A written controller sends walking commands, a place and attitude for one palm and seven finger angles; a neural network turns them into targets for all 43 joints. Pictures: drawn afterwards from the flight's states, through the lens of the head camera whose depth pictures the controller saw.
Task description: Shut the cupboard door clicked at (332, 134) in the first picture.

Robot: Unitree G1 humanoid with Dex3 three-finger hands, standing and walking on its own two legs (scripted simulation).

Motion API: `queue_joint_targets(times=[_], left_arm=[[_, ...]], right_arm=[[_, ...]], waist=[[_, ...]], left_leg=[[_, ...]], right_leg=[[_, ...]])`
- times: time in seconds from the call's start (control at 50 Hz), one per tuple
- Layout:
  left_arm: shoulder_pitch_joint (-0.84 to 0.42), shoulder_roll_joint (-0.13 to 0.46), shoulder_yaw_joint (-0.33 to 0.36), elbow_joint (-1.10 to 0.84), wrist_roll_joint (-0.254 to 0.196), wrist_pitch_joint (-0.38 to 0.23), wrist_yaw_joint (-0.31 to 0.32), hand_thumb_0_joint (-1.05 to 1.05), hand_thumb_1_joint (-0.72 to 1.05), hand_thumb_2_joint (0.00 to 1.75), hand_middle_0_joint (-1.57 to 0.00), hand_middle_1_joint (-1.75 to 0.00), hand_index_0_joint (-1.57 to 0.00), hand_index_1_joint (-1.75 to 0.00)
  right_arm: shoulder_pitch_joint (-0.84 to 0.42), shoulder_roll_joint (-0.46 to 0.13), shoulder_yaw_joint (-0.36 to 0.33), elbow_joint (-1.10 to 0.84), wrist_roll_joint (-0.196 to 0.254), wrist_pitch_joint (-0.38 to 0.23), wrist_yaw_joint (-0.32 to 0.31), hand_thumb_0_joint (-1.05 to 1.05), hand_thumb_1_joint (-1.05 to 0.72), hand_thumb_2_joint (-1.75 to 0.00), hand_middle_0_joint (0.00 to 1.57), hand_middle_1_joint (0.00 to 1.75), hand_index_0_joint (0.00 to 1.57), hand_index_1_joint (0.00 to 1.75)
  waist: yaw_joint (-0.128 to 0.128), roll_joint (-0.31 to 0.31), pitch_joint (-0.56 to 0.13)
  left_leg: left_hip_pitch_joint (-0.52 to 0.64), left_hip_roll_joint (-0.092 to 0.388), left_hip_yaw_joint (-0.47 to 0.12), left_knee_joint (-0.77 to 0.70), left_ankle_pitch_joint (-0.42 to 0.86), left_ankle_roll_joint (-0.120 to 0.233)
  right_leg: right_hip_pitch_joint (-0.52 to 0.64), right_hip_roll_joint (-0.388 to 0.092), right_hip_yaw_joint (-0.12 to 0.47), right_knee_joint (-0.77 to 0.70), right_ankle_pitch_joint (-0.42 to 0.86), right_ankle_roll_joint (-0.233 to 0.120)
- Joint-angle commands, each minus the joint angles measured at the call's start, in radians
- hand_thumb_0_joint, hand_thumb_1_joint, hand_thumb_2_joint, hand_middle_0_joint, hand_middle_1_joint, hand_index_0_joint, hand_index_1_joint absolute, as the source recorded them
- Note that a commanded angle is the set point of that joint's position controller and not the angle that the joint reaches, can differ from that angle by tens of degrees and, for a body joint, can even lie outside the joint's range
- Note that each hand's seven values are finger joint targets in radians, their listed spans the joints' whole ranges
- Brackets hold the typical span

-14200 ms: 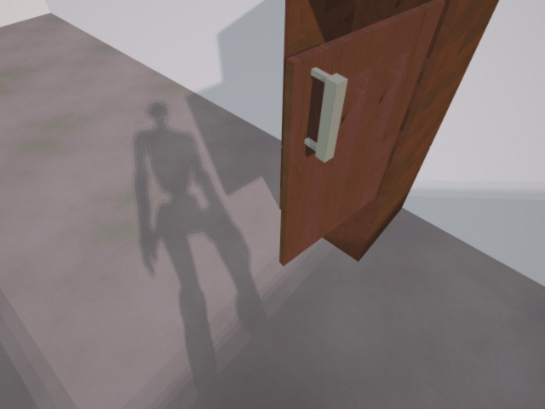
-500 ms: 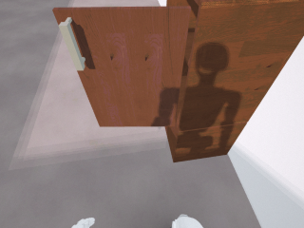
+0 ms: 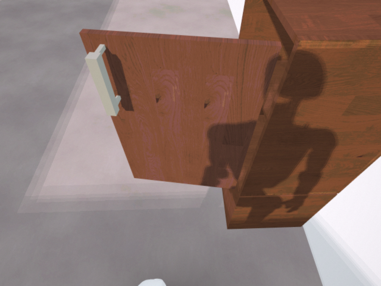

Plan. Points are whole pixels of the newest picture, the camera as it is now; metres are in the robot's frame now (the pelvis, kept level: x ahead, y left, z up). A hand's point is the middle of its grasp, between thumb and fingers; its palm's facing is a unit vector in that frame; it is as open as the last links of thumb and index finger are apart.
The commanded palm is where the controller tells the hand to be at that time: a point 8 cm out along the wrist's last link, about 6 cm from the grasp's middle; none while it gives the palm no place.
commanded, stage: come to a stop and stand still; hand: left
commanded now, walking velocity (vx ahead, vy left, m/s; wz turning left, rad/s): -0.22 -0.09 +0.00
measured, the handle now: (107, 81) +0.50 +0.24 +0.15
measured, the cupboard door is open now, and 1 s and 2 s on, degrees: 81 81 81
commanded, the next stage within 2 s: look again from close up in 1.50 s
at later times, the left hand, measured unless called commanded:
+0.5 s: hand out of the picture +0.03 +0.18 -0.17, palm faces -0.01 -0.96 -0.27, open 7.4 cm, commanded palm none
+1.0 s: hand out of the picture -0.03 +0.15 -0.18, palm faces +0.06 -0.98 -0.19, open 7.4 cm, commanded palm none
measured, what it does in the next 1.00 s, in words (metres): steps on the spot: left foot, then right foot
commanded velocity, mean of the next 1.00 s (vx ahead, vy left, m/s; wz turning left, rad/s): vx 0.00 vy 0.01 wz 0.00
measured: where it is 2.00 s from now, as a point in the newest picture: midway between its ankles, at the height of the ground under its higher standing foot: outside the picture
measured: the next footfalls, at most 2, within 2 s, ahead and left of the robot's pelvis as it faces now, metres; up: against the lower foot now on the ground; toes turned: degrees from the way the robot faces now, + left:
left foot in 0.04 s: +0.08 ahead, +0.13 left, +0.00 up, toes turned +3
right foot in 0.46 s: -0.04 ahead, -0.14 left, +0.00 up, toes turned -5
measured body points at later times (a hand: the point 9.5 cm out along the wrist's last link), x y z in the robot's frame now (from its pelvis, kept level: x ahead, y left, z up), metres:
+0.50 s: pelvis -0.03 -0.03 -0.01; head +0.00 -0.04 +0.44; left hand +0.03 +0.23 -0.15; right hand +0.00 -0.27 -0.17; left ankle +0.04 +0.12 -0.74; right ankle -0.08 -0.14 -0.74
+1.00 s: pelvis -0.02 -0.02 +0.00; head -0.01 -0.02 +0.44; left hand -0.04 +0.20 -0.17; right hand +0.02 -0.26 -0.16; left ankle -0.03 +0.08 -0.74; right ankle -0.08 -0.14 -0.74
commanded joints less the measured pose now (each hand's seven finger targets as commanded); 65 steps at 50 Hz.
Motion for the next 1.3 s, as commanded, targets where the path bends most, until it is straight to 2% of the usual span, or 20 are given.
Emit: queue_joint_targets(times=[0.0,0.04,0.06,0.08,0.12,0.18,0.24,0.36,0.4,0.42,0.44,0.46,0.48,0.5,0.62,0.7,0.76,0.8,0.96,1.28], left_arm=[[0.047,0.161,0.035,-0.042,-0.011,0.014,0.022,0.0,0.9,0.9,-0.2,-0.3,-0.2,-0.3],[0.082,0.088,0.018,-0.062,-0.017,0.028,0.031,0.0,0.9,0.9,-0.2,-0.3,-0.2,-0.3],[0.079,0.092,0.019,-0.068,-0.012,0.038,0.031,0.0,0.9,0.9,-0.2,-0.3,-0.2,-0.3],[0.071,0.098,0.023,-0.069,-0.013,0.051,0.03,0.0,0.9,0.9,-0.2,-0.3,-0.2,-0.3],[0.046,0.127,0.04,-0.07,-0.009,0.073,0.026,0.0,0.9,0.9,-0.2,-0.3,-0.2,-0.3],[0.03,0.126,0.05,-0.091,-0.006,0.083,0.011,0.0,0.9,0.9,-0.2,-0.3,-0.2,-0.3],[0.02,0.114,0.058,-0.114,-0.002,0.092,0.001,0.0,0.9,0.9,-0.2,-0.3,-0.2,-0.3],[-0.007,0.098,0.045,-0.13,-0.003,0.074,-0.017,0.0,0.9,0.9,-0.2,-0.3,-0.2,-0.3],[0.067,0.102,0.043,-0.099,-0.004,0.058,-0.017,0.0,0.9,0.9,-0.2,-0.3,-0.2,-0.3],[0.087,0.144,0.045,-0.085,0.001,0.049,-0.01,0.0,0.9,0.9,-0.2,-0.3,-0.2,-0.3],[0.071,0.213,0.049,-0.086,0.006,0.04,-0.004,0.0,0.9,0.9,-0.2,-0.3,-0.2,-0.3],[0.002,0.239,0.04,-0.105,-0.001,0.034,-0.001,0.0,0.9,0.9,-0.2,-0.3,-0.2,-0.3],[-0.049,0.234,0.035,-0.121,0.001,0.029,-0.001,0.0,0.9,0.9,-0.2,-0.3,-0.2,-0.3],[-0.077,0.217,0.033,-0.118,0.0,0.018,-0.001,0.0,0.9,0.9,-0.2,-0.3,-0.2,-0.3],[0.006,0.208,0.037,-0.059,-0.006,-0.006,0.005,0.0,0.9,0.9,-0.2,-0.3,-0.2,-0.3],[0.029,0.214,0.044,-0.037,-0.012,0.004,0.017,0.0,0.9,0.9,-0.2,-0.3,-0.2,-0.3],[0.041,0.182,0.043,-0.039,-0.017,0.014,0.023,0.0,0.9,0.9,-0.2,-0.3,-0.2,-0.3],[0.032,0.162,0.038,-0.038,-0.012,0.023,0.027,0.0,0.9,0.9,-0.2,-0.3,-0.2,-0.3],[0.025,0.123,0.015,-0.012,-0.007,0.029,0.015,0.0,0.9,0.9,-0.2,-0.3,-0.2,-0.3],[0.058,0.116,0.003,0.012,-0.008,0.024,0.013,0.0,0.9,0.9,-0.2,-0.3,-0.2,-0.3]], right_arm=[[0.124,-0.061,-0.015,-0.006,-0.009,-0.017,-0.004,0.0,-0.9,-0.9,0.2,0.3,0.2,0.3],[0.17,-0.136,-0.027,-0.008,-0.007,-0.017,-0.019,0.0,-0.9,-0.9,0.2,0.3,0.2,0.3],[0.175,-0.146,-0.031,-0.01,-0.011,-0.012,-0.026,0.0,-0.9,-0.9,0.2,0.3,0.2,0.3],[0.147,-0.138,-0.022,-0.017,-0.013,-0.013,-0.037,0.0,-0.9,-0.9,0.2,0.3,0.2,0.3],[0.096,-0.131,-0.021,-0.047,-0.015,-0.005,-0.05,0.0,-0.9,-0.9,0.2,0.3,0.2,0.3],[0.063,-0.134,-0.026,-0.079,-0.019,-0.005,-0.053,0.0,-0.9,-0.9,0.2,0.3,0.2,0.3],[0.063,-0.149,-0.038,-0.084,-0.023,-0.006,-0.046,0.0,-0.9,-0.9,0.2,0.3,0.2,0.3],[0.085,-0.169,-0.051,-0.069,-0.03,-0.005,-0.026,0.0,-0.9,-0.9,0.2,0.3,0.2,0.3],[0.072,-0.148,-0.046,-0.067,-0.022,-0.005,-0.018,0.0,-0.9,-0.9,0.2,0.3,0.2,0.3],[0.073,-0.099,-0.04,-0.065,-0.012,-0.003,-0.012,0.0,-0.9,-0.9,0.2,0.3,0.2,0.3],[0.051,-0.035,-0.023,-0.081,-0.005,0.0,-0.005,0.0,-0.9,-0.9,0.2,0.3,0.2,0.3],[0.007,-0.044,-0.013,-0.093,-0.015,0.004,0.008,0.0,-0.9,-0.9,0.2,0.3,0.2,0.3],[0.028,-0.047,-0.016,-0.084,-0.02,0.004,0.017,0.0,-0.9,-0.9,0.2,0.3,0.2,0.3],[0.04,-0.042,-0.015,-0.058,-0.028,0.003,0.019,0.0,-0.9,-0.9,0.2,0.3,0.2,0.3],[0.109,-0.043,0.0,0.005,-0.014,-0.014,0.008,0.0,-0.9,-0.9,0.2,0.3,0.2,0.3],[0.139,-0.047,0.002,0.018,-0.007,-0.017,-0.004,0.0,-0.9,-0.9,0.2,0.3,0.2,0.3],[0.169,-0.082,-0.008,0.026,-0.008,-0.02,-0.016,0.0,-0.9,-0.9,0.2,0.3,0.2,0.3],[0.174,-0.082,-0.011,0.029,-0.007,-0.016,-0.021,0.0,-0.9,-0.9,0.2,0.3,0.2,0.3],[0.133,-0.056,0.002,0.023,-0.007,-0.014,-0.018,0.0,-0.9,-0.9,0.2,0.3,0.2,0.3],[0.162,-0.059,0.02,0.054,-0.003,-0.041,-0.025,0.0,-0.9,-0.9,0.2,0.3,0.2,0.3]], waist=[[-0.041,-0.08,-0.087],[-0.048,0.162,-0.147],[-0.056,0.174,-0.134],[-0.04,0.264,-0.112],[-0.04,0.25,-0.093],[-0.031,0.083,-0.093],[-0.033,0.107,-0.119],[-0.054,0.187,-0.139],[-0.012,0.134,-0.145],[-0.007,0.012,-0.115],[-0.01,-0.2,-0.064],[-0.004,-0.227,0.008],[-0.019,-0.147,0.023],[-0.025,-0.22,0.076],[-0.004,-0.112,0.035],[-0.003,-0.116,-0.033],[-0.008,-0.042,-0.109],[-0.016,0.025,-0.108],[-0.025,-0.017,0.028],[-0.022,0.017,-0.008]], left_leg=[[0.242,0.067,-0.01,-0.214,0.459,0.038],[0.396,0.31,-0.194,-0.174,1.081,0.192],[0.341,0.339,-0.165,-0.217,1.03,0.241],[0.273,0.338,-0.2,-0.239,1.029,0.264],[0.204,0.332,-0.189,-0.255,0.91,0.272],[0.19,0.314,-0.184,-0.264,0.707,0.264],[0.195,0.306,-0.178,-0.313,0.436,0.244],[0.189,0.264,-0.196,-0.329,0.151,0.198],[0.105,0.187,-0.134,-0.275,0.056,0.137],[0.024,0.114,-0.076,-0.205,-0.03,0.082],[-0.054,0.018,0.014,-0.1,-0.124,0.022],[-0.029,0.024,-0.003,-0.04,-0.168,0.019],[0.028,0.028,-0.009,-0.02,-0.136,0.022],[0.01,0.029,-0.014,-0.007,-0.074,0.026],[0.012,0.01,0.008,-0.049,-0.066,0.006],[0.1,0.008,0.023,-0.188,0.055,0.012],[0.276,0.075,0.007,-0.166,0.465,0.046],[0.305,0.098,-0.023,-0.141,0.502,0.071],[0.23,0.08,-0.054,-0.24,0.216,0.073],[0.265,0.089,-0.064,-0.297,0.343,0.082]], right_leg=[[-0.037,-0.171,0.098,0.094,0.577,-0.014],[-0.173,-0.05,0.044,0.215,-0.122,0.049],[-0.161,-0.033,0.075,0.347,-0.335,0.047],[-0.167,-0.024,0.11,0.446,-0.372,0.052],[-0.197,-0.028,0.17,0.567,-0.325,0.056],[-0.242,-0.011,0.157,0.626,-0.252,0.067],[-0.265,-0.016,0.146,0.611,-0.212,0.082],[-0.125,-0.001,0.071,0.23,-0.186,0.071],[0.045,0.009,0.043,-0.036,-0.004,0.063],[0.103,-0.059,0.124,-0.153,-0.009,0.044],[0.044,-0.233,0.336,-0.26,-0.141,-0.02],[-0.109,-0.315,0.385,-0.317,-0.248,-0.073],[-0.182,-0.309,0.354,-0.331,-0.336,-0.091],[-0.185,-0.259,0.339,-0.308,-0.212,-0.075],[0.046,-0.281,0.248,-0.118,0.528,-0.09],[0.107,-0.274,0.22,0.004,0.749,-0.078],[0.023,-0.19,0.156,0.051,0.624,-0.019],[-0.023,-0.166,0.147,0.03,0.455,-0.005],[-0.072,-0.129,0.156,-0.09,0.143,0.012],[0.004,-0.107,0.118,-0.109,0.162,0.036]])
